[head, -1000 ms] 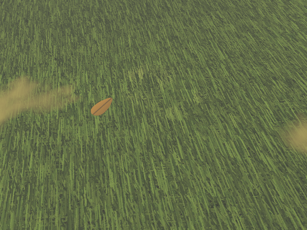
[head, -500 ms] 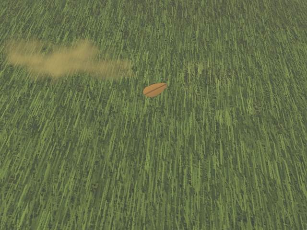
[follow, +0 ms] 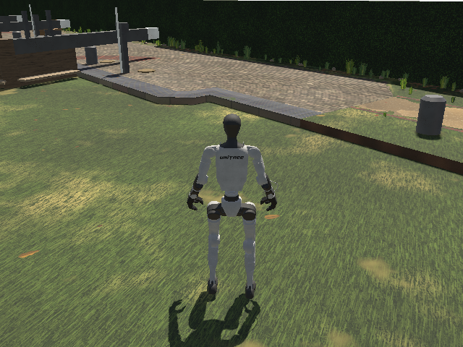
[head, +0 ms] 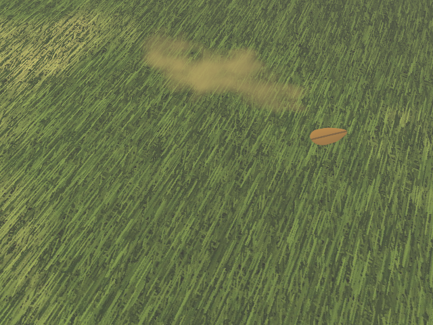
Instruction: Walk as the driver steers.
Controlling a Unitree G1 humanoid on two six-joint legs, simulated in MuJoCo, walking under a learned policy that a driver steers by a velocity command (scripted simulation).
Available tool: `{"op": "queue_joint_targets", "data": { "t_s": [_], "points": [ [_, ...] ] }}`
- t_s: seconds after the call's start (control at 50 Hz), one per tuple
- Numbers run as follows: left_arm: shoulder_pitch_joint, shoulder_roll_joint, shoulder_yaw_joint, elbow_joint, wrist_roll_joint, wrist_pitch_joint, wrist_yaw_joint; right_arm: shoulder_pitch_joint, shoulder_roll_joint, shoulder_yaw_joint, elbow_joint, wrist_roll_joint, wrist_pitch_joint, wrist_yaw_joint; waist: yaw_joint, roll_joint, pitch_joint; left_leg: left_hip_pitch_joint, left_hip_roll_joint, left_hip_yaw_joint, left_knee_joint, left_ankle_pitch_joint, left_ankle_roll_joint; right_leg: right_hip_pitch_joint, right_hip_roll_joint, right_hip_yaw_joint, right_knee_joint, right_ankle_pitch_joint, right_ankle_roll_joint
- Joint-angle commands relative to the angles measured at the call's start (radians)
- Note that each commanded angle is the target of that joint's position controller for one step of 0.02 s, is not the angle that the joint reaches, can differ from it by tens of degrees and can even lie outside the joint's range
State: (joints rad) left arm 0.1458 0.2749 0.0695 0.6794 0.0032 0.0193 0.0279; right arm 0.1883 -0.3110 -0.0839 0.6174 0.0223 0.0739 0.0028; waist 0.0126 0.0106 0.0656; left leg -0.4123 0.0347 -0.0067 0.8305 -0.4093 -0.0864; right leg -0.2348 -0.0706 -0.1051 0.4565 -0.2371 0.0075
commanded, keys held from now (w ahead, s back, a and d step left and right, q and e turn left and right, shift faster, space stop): q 0.42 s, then no key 0.06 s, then w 0.50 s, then w+e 0.02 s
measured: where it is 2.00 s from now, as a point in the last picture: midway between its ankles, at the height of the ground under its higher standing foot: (159, 259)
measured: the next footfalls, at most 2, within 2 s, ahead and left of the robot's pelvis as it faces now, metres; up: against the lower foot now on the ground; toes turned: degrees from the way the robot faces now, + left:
left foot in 0.08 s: +0.03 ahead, +0.13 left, +0.00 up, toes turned +4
right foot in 0.56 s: +0.09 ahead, -0.08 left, +0.00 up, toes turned +22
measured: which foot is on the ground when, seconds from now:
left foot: up 0.00-0.06, down 0.08-0.58, up 0.60-0.96, down 0.98-1.00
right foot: down 0.00-0.08, up 0.10-0.54, down 0.56-1.00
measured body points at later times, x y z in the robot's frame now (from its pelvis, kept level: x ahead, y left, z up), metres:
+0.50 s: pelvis +0.00 +0.03 +0.00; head +0.03 +0.06 +0.45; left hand +0.10 +0.35 -0.10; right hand +0.24 -0.19 -0.08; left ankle -0.01 +0.13 -0.74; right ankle +0.06 -0.10 -0.71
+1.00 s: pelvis +0.12 +0.10 -0.01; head +0.14 +0.12 +0.44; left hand +0.01 +0.37 -0.13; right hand +0.40 -0.05 -0.08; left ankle +0.13 +0.23 -0.74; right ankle +0.05 -0.09 -0.73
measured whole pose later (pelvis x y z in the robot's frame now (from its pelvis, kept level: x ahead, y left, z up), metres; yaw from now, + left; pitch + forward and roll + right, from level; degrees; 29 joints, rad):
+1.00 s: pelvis +0.12 +0.10 -0.01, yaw +20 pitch +2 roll +0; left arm 0.44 0.31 0.06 0.79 -0.02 -0.04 0.00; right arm 0.11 -0.28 -0.04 0.65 0.02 -0.07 0.03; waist 0.08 -0.01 0.01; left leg -0.38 -0.01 0.02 0.52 -0.17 0.02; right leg -0.07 -0.05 0.04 0.49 -0.41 0.02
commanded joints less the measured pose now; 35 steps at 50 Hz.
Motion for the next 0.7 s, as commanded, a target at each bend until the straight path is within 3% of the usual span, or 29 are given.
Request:
{"op": "queue_joint_targets", "data": {
  "t_s": [0.02, 0.04, 0.06, 0.08, 0.1, 0.12, 0.14, 0.18, 0.2, 0.24, 0.34, 0.42, 0.48, 0.54, 0.56, 0.58, 0.6, 0.62, 0.64, 0.68, 0.7],
  "points": [
    [-0.026, 0.213, 0.063, -0.056, -0.022, -0.012, -0.004, -0.01, -0.092, -0.027, -0.09, 0.001, -0.011, 0.012, 0.001, -0.198, -0.14, 0.058, -0.018, 0.063, -0.179, 0.069, 0.042, 0.13, -0.242, 0.144, -0.068, 0.364, -0.201],
    [-0.037, 0.208, 0.061, -0.052, -0.033, -0.013, -0.005, 0.029, -0.089, -0.031, -0.077, 0.0, -0.01, 0.014, -0.026, -0.186, -0.143, 0.131, -0.034, 0.084, -0.295, 0.157, 0.07, 0.102, -0.231, 0.116, -0.022, 0.334, -0.168],
    [-0.001, 0.177, 0.054, -0.034, -0.036, -0.016, -0.007, 0.073, -0.106, -0.042, -0.061, -0.002, -0.011, 0.009, -0.039, -0.142, -0.15, 0.242, -0.055, 0.068, -0.393, 0.244, 0.103, 0.037, -0.2, 0.071, 0.059, 0.254, -0.111],
    [0.041, 0.126, 0.041, -0.027, -0.01, -0.018, -0.013, 0.111, -0.184, -0.065, -0.062, -0.001, -0.015, -0.003, -0.033, 0.058, -0.156, 0.406, 0.066, -0.131, -0.455, 0.511, 0.162, -0.146, -0.118, -0.027, 0.276, 0.024, -0.016],
    [-0.011, 0.079, 0.017, -0.096, 0.036, -0.02, -0.011, 0.096, -0.303, -0.082, -0.097, -0.019, -0.027, -0.012, -0.016, 0.339, -0.139, 0.455, 0.332, -0.515, -0.457, 0.77, 0.361, -0.445, 0.036, -0.033, 0.536, -0.433, 0.072],
    [-0.103, 0.13, 0.033, -0.107, 0.017, -0.023, 0.001, 0.122, -0.247, -0.069, -0.098, -0.053, -0.053, -0.001, -0.103, 0.217, -0.201, 0.391, 0.354, -0.535, -0.486, 0.694, 0.453, -0.45, 0.049, 0.135, 0.705, -0.462, 0.068],
    [-0.107, 0.151, 0.041, -0.105, -0.003, -0.019, 0.004, 0.083, -0.217, -0.053, -0.084, -0.052, -0.071, 0.0, -0.07, 0.169, -0.161, 0.357, 0.3, -0.445, -0.494, 0.603, 0.409, -0.458, 0.031, 0.164, 0.746, -0.381, 0.051],
    [-0.071, 0.165, 0.051, -0.075, 0.006, -0.012, 0.016, -0.016, -0.163, -0.036, -0.085, -0.012, -0.074, -0.012, -0.024, 0.116, -0.118, 0.317, 0.208, -0.351, -0.49, 0.498, 0.314, -0.456, 0.013, 0.178, 0.696, -0.222, 0.047],
    [-0.055, 0.162, 0.053, -0.067, 0.011, -0.012, 0.015, -0.038, -0.153, -0.027, -0.089, -0.009, -0.07, -0.02, -0.01, 0.126, -0.124, 0.283, 0.181, -0.325, -0.489, 0.54, 0.306, -0.414, 0.027, 0.172, 0.706, -0.168, 0.056],
    [-0.028, 0.142, 0.048, -0.057, 0.005, -0.015, 0.008, -0.039, -0.148, -0.022, -0.089, -0.019, -0.064, -0.029, 0.0, 0.124, -0.154, 0.277, 0.158, -0.307, -0.486, 0.567, 0.31, -0.373, 0.051, 0.164, 0.699, -0.108, 0.07],
    [-0.074, 0.111, 0.033, -0.07, 0.0, -0.019, 0.004, -0.012, -0.17, -0.029, -0.076, -0.015, -0.056, -0.038, -0.028, 0.127, -0.142, 0.303, 0.136, -0.364, -0.47, 0.455, 0.31, -0.346, 0.075, 0.182, 0.456, -0.09, 0.087],
    [-0.086, 0.114, 0.032, -0.077, -0.006, -0.03, -0.006, -0.023, -0.184, -0.035, -0.078, -0.016, -0.047, -0.031, -0.039, 0.142, -0.13, 0.252, 0.13, -0.447, -0.453, 0.402, 0.319, -0.258, 0.099, 0.195, 0.325, -0.132, 0.077],
    [-0.058, 0.119, 0.031, -0.07, -0.012, -0.039, -0.018, -0.042, -0.169, -0.028, -0.077, -0.016, -0.041, -0.023, -0.041, 0.151, -0.156, 0.259, 0.131, -0.474, -0.414, 0.492, 0.313, -0.179, 0.097, 0.182, 0.245, -0.142, 0.063],
    [0.003, 0.089, 0.023, -0.055, -0.014, -0.053, -0.034, -0.058, -0.131, -0.008, -0.069, -0.005, -0.037, -0.023, 0.003, 0.134, -0.168, 0.163, 0.066, -0.472, -0.419, 0.119, 0.268, 0.026, 0.102, 0.134, -0.005, 0.008, 0.019],
    [0.023, 0.092, 0.022, -0.051, -0.002, -0.057, -0.032, -0.033, -0.092, 0.007, -0.059, -0.012, -0.042, -0.023, 0.008, 0.092, -0.16, 0.083, 0.022, -0.441, -0.389, -0.044, 0.225, 0.128, 0.059, 0.166, -0.053, 0.013, -0.006],
    [0.084, 0.131, 0.024, -0.052, 0.016, -0.062, -0.029, -0.001, -0.03, 0.028, -0.051, -0.028, -0.049, -0.02, 0.012, -0.066, -0.175, -0.036, -0.069, -0.327, -0.171, -0.202, 0.163, 0.233, -0.116, 0.358, -0.121, -0.09, -0.073],
    [0.161, 0.237, 0.049, -0.02, 0.034, -0.067, -0.036, -0.034, -0.069, 0.014, -0.092, -0.008, -0.065, -0.026, 0.017, -0.255, -0.087, -0.239, -0.185, -0.167, 0.007, -0.24, 0.121, 0.192, -0.26, 0.675, -0.251, -0.332, -0.228],
    [0.137, 0.217, 0.049, -0.023, 0.021, -0.082, -0.036, -0.063, -0.14, -0.009, -0.087, -0.006, -0.081, -0.033, 0.026, -0.203, 0.0, -0.312, -0.112, -0.198, 0.154, -0.178, 0.099, 0.135, -0.306, 0.761, -0.292, -0.489, -0.29],
    [0.107, 0.178, 0.037, -0.023, 0.004, -0.087, -0.026, -0.052, -0.162, -0.019, -0.07, -0.005, -0.088, -0.03, 0.005, -0.175, 0.035, -0.34, -0.087, -0.192, 0.201, -0.094, 0.09, 0.13, -0.27, 0.692, -0.293, -0.494, -0.261],
    [0.102, 0.151, 0.026, -0.018, -0.014, -0.087, -0.011, -0.03, -0.134, -0.017, -0.043, -0.019, -0.096, -0.019, 0.0, -0.154, 0.021, -0.368, -0.045, -0.136, 0.219, 0.024, 0.064, 0.189, -0.204, 0.57, -0.295, -0.385, -0.209],
    [0.122, 0.145, 0.021, -0.013, -0.011, -0.088, -0.006, -0.05, -0.106, -0.01, -0.042, -0.02, -0.105, -0.012, 0.013, -0.142, 0.015, -0.356, -0.028, -0.103, 0.215, 0.084, 0.057, 0.186, -0.177, 0.51, -0.302, -0.305, -0.2]
  ]
}}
